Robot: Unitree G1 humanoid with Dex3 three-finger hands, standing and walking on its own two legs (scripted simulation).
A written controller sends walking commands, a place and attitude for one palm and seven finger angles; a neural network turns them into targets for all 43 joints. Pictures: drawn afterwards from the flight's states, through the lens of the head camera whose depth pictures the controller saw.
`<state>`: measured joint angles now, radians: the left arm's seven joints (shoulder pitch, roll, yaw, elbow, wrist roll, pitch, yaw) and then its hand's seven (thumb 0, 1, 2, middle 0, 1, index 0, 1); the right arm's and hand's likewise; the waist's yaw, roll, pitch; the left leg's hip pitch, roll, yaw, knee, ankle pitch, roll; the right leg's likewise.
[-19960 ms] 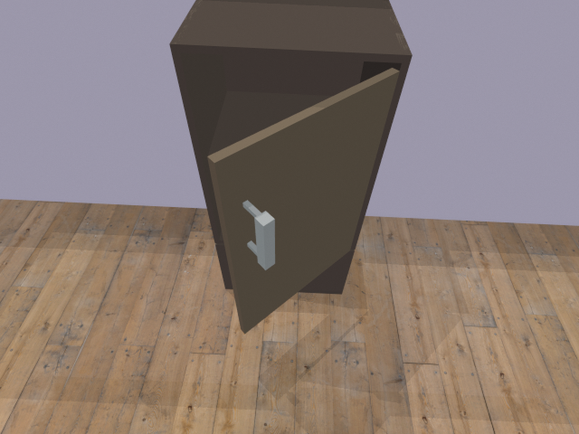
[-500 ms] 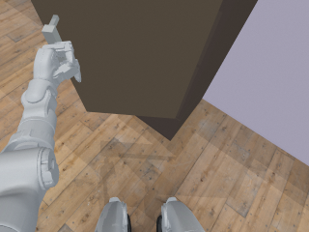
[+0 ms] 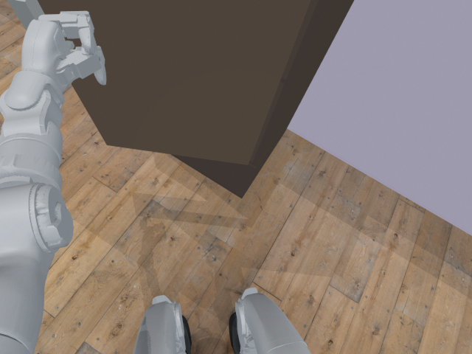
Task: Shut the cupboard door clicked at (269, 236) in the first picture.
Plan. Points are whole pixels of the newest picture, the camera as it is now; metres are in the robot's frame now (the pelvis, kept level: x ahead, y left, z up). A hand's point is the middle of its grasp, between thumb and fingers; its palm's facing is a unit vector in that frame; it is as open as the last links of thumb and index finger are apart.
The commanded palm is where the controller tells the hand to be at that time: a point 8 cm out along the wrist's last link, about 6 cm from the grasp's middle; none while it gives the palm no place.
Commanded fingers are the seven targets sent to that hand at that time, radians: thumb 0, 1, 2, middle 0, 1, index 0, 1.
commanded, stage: push the door shut along its arc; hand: left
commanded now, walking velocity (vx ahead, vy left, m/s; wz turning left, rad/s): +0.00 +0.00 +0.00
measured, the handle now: (48, 26) +0.63 +0.21 +0.09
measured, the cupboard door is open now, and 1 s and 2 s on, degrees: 26 19 19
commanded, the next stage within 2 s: pull the fist back off the door in 0.44 s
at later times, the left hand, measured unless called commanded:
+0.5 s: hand (111, 34) +0.60 +0.12 +0.10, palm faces -0.29 -0.96 -0.01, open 3.0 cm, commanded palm +0.62 +0.13 +0.09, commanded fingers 0.00 0.90 0.90 -1.30 -1.50 -1.30 -1.50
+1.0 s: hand (121, 40) +0.59 +0.11 +0.10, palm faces +0.10 -0.99 -0.03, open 3.1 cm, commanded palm +0.55 +0.14 +0.09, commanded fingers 0.00 0.90 0.90 -1.30 -1.50 -1.30 -1.50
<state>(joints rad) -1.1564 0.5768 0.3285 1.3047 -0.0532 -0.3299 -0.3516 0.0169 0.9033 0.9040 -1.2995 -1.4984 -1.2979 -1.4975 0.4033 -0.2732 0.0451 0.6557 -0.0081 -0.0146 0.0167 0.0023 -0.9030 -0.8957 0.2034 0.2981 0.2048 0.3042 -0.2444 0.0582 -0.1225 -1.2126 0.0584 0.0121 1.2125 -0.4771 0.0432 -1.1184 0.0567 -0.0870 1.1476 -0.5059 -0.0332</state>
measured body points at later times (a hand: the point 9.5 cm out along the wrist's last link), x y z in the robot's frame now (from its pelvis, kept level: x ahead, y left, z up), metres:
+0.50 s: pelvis +0.00 +0.00 -0.02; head +0.19 +0.02 +0.39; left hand +0.61 +0.17 +0.10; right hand -0.05 -0.26 -0.11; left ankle +0.04 +0.09 -0.63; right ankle +0.01 -0.11 -0.63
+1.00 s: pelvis +0.02 -0.01 +0.01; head +0.18 +0.00 +0.44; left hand +0.58 +0.16 +0.10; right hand -0.05 -0.24 -0.09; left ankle +0.04 +0.09 -0.63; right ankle +0.01 -0.11 -0.63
